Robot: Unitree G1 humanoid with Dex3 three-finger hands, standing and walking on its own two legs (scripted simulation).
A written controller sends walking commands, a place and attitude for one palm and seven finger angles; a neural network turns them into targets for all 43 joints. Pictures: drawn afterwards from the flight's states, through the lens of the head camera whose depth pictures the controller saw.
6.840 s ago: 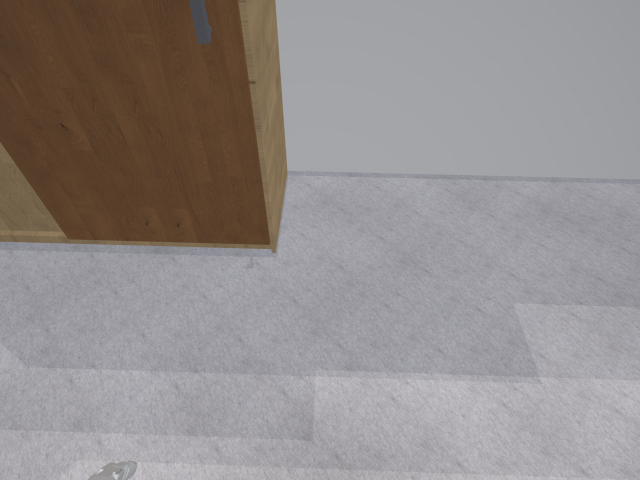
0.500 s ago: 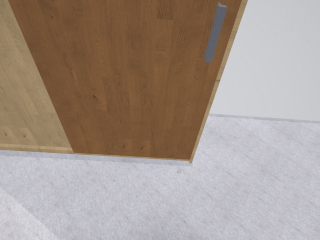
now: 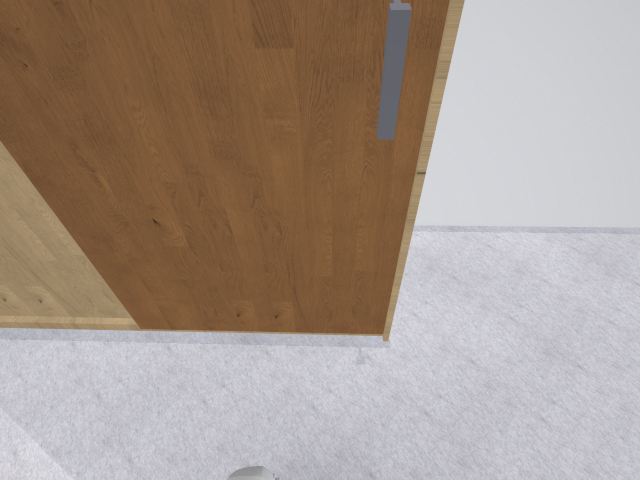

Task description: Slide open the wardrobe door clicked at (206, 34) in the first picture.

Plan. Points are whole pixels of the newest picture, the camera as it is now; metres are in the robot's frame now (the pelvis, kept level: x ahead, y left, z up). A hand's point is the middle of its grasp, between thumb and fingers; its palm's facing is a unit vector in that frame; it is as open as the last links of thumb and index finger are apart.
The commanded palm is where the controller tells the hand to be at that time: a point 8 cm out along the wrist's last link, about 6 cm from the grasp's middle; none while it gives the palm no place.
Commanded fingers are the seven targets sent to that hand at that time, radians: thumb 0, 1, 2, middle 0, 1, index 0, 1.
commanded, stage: take the last steps up to it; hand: right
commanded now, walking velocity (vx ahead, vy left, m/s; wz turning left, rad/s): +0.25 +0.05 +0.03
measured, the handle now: (390, 71) +0.67 -0.07 +0.20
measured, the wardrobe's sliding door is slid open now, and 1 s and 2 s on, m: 0.00 0.00 0.00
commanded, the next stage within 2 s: come to a stop and stand still in 0.24 s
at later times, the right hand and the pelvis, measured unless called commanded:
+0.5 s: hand (432, 439) +0.23 -0.15 -0.18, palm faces +0.06 +0.97 -0.21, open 7.1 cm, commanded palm none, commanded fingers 0.00 -0.90 -0.90 0.20 0.30 0.20 0.30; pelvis +0.16 +0.03 -0.01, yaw -1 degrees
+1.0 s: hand (423, 469) +0.19 -0.13 -0.19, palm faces +0.02 +0.96 -0.26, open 7.4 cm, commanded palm none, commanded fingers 0.00 -0.90 -0.90 0.20 0.30 0.20 0.30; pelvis +0.14 +0.06 -0.03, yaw +1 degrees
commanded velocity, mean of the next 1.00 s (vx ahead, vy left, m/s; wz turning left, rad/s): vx -0.04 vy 0.01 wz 0.00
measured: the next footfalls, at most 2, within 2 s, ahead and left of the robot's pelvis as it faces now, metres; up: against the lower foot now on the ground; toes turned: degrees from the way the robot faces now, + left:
left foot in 0.26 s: +0.22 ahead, +0.16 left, +0.00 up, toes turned +9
right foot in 0.54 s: +0.24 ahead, -0.07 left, +0.00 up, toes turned +1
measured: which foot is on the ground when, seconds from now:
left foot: up 0.00-0.24, down 0.26-0.56, up 0.58-0.86, down 0.88-1.00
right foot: down 0.00-0.26, up 0.28-0.52, down 0.54-1.00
